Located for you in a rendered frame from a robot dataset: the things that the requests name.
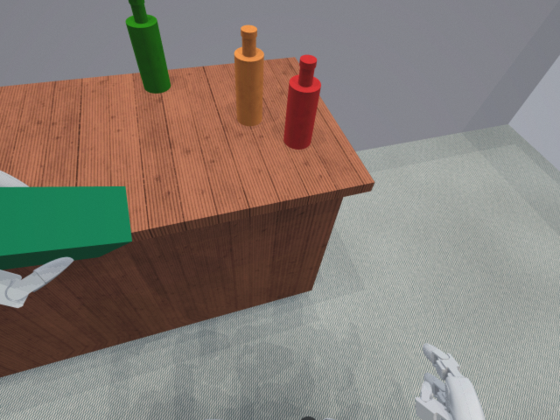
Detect table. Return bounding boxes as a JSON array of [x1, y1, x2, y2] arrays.
[[0, 57, 375, 377]]

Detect robot right hand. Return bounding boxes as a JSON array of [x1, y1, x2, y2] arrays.
[[416, 343, 486, 420]]

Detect sponge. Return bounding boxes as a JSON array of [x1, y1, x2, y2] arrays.
[[0, 186, 132, 270]]

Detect robot left hand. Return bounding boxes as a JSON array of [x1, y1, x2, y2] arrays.
[[0, 171, 74, 308]]

